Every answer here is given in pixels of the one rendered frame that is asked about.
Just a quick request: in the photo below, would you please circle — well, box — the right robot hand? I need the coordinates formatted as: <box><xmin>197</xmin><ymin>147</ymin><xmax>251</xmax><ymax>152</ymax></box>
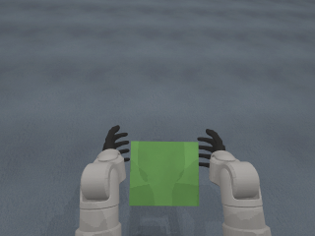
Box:
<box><xmin>197</xmin><ymin>129</ymin><xmax>225</xmax><ymax>168</ymax></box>

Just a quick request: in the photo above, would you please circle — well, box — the right robot forearm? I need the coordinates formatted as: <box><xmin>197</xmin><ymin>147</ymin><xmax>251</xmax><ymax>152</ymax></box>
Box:
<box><xmin>209</xmin><ymin>150</ymin><xmax>272</xmax><ymax>236</ymax></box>

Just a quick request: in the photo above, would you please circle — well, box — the carton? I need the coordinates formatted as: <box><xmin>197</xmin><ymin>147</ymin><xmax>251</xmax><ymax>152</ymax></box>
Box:
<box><xmin>129</xmin><ymin>141</ymin><xmax>200</xmax><ymax>207</ymax></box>

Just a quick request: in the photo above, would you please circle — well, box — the left robot forearm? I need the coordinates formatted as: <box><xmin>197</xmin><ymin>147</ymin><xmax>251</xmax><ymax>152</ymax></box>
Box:
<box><xmin>75</xmin><ymin>148</ymin><xmax>126</xmax><ymax>236</ymax></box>

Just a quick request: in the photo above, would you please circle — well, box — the left robot hand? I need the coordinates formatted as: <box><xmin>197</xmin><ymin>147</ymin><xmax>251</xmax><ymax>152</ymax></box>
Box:
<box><xmin>102</xmin><ymin>125</ymin><xmax>130</xmax><ymax>162</ymax></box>

